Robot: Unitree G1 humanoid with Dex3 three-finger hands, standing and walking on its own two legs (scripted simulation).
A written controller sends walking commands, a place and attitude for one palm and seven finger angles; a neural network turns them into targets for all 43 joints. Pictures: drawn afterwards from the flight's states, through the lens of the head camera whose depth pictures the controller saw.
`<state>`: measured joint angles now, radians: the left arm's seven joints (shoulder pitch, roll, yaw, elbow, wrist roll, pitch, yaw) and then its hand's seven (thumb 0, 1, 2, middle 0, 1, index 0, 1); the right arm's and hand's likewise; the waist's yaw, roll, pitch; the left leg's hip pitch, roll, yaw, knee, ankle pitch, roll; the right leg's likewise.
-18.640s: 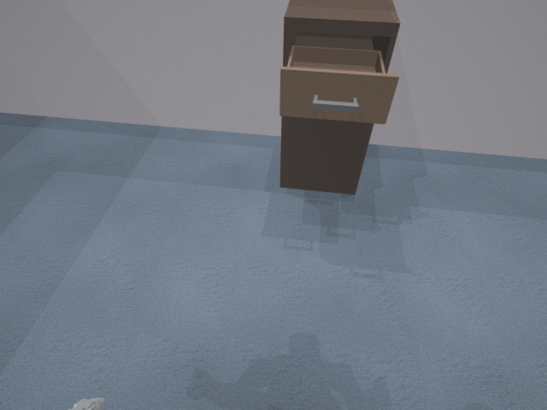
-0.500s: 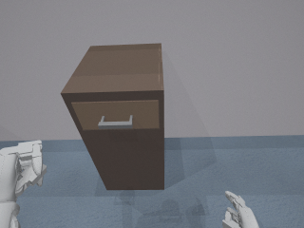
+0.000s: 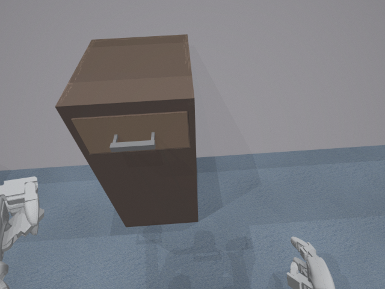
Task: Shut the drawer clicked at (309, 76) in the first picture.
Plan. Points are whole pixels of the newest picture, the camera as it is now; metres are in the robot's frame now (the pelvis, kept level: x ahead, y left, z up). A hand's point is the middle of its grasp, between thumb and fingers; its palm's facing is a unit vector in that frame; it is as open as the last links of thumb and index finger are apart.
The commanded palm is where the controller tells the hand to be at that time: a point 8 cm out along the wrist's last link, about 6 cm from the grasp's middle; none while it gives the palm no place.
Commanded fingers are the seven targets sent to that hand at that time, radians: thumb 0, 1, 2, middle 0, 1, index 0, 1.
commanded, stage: step back with the hand held close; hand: left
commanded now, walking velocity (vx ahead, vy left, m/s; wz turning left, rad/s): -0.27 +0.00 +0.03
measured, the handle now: (133, 141) +0.55 +0.23 -0.06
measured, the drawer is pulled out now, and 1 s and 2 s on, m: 0.00 0.00 0.00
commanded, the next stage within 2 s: stop stepping back and stand still in 1.08 s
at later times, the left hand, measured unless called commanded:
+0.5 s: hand (10, 257) +0.13 +0.25 +0.16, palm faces +0.36 -0.82 -0.45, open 3.2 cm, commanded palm +0.07 +0.30 +0.17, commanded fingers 0.00 0.90 0.90 -1.40 -1.60 -1.40 -1.60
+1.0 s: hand out of the picture +0.05 +0.23 +0.17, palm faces +0.31 -0.80 -0.52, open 3.2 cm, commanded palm -0.01 +0.28 +0.17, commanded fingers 0.00 0.90 0.90 -1.40 -1.60 -1.40 -1.60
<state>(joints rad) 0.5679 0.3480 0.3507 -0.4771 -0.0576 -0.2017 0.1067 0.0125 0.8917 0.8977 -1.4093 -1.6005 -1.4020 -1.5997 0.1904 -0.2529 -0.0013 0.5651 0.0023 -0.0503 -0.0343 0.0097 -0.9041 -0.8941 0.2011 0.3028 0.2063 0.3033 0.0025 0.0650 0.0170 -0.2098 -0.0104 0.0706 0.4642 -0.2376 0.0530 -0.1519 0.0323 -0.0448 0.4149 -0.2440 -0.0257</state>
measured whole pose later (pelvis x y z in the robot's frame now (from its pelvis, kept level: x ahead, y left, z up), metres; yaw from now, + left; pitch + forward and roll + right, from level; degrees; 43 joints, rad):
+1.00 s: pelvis -0.13 -0.01 -0.01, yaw +2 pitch +3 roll -2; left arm 0.67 0.46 0.41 -0.67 -0.05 -0.27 0.13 0.01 0.88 0.90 -1.41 -1.60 -1.40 -1.60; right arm 0.16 -0.20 -0.02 0.57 -0.01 -0.05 -0.03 0.01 -0.90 -0.89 0.20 0.30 0.21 0.30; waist 0.00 0.00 0.02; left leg -0.56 -0.03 -0.02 0.81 -0.32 0.00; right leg -0.30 0.08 0.04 0.54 -0.29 -0.04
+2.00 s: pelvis -0.23 +0.00 -0.01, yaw +2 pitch -1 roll +0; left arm 0.62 0.39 0.37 -0.57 -0.02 -0.23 0.15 0.01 0.89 0.90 -1.41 -1.60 -1.41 -1.60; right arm 0.23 -0.18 0.02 0.63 0.00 -0.12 -0.06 0.01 -0.90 -0.89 0.20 0.30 0.21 0.30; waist -0.01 -0.03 0.01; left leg -0.24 -0.01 0.03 0.54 -0.28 0.02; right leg -0.23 0.01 -0.03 0.54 -0.30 -0.02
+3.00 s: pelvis -0.23 +0.03 +0.00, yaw +2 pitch -1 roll +0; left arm 0.36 0.18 0.00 1.15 0.01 0.02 0.03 0.01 0.91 0.90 -0.49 -0.63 -0.48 -0.63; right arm 0.35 -0.14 0.01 1.12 -0.01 0.01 -0.03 0.00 -0.91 -0.89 0.20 0.30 0.20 0.30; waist 0.00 0.01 0.06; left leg -0.20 -0.04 0.03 0.43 -0.21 0.05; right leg -0.17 -0.01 -0.02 0.41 -0.22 0.01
